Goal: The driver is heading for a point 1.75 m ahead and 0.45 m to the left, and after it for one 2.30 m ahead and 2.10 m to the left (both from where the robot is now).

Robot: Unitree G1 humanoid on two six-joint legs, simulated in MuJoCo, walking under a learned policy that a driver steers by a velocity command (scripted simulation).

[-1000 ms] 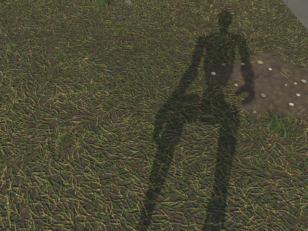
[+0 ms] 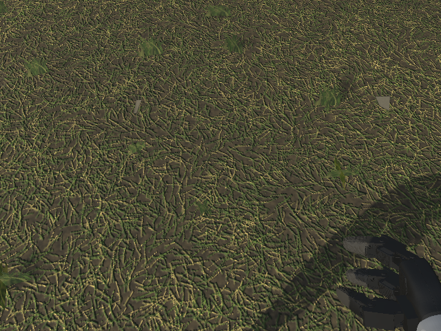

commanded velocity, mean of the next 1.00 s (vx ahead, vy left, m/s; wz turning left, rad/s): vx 0.20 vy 0.00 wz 0.50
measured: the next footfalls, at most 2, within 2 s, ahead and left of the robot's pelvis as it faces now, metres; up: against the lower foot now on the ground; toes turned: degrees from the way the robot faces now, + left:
left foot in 0.06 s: +0.29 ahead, +0.14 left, +0.00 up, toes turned -5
right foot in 0.40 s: +0.42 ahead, -0.12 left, +0.00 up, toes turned +10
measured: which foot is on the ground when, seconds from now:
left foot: up 0.00-0.04, down 0.06-0.40, up 0.42-0.80, down 0.82-1.00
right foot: down 0.00-0.04, up 0.06-0.38, down 0.40-0.82, up 0.84-1.00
